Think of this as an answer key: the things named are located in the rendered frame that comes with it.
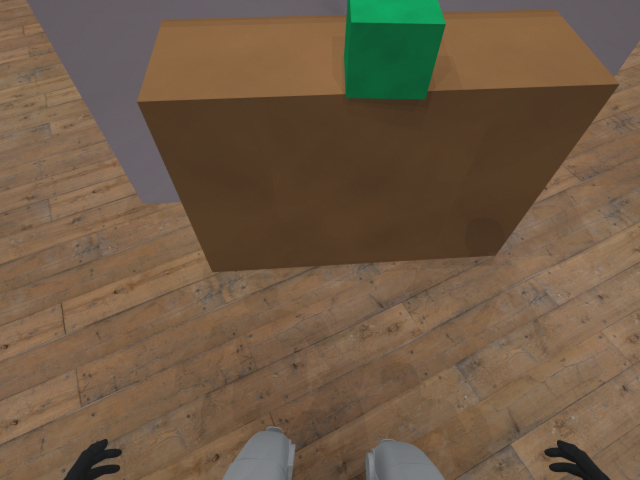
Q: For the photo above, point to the robot thigh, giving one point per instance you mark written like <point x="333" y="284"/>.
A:
<point x="267" y="455"/>
<point x="395" y="460"/>

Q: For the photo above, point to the right robot hand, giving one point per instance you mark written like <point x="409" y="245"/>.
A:
<point x="584" y="468"/>

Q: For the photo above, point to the robot right thigh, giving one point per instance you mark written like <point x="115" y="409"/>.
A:
<point x="395" y="460"/>

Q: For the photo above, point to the left robot hand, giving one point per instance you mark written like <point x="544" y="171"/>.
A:
<point x="81" y="470"/>

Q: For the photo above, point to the carton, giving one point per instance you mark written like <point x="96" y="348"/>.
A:
<point x="391" y="47"/>

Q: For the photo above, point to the pedestal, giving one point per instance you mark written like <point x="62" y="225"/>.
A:
<point x="276" y="168"/>

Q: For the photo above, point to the robot left thigh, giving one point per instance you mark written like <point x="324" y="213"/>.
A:
<point x="267" y="455"/>

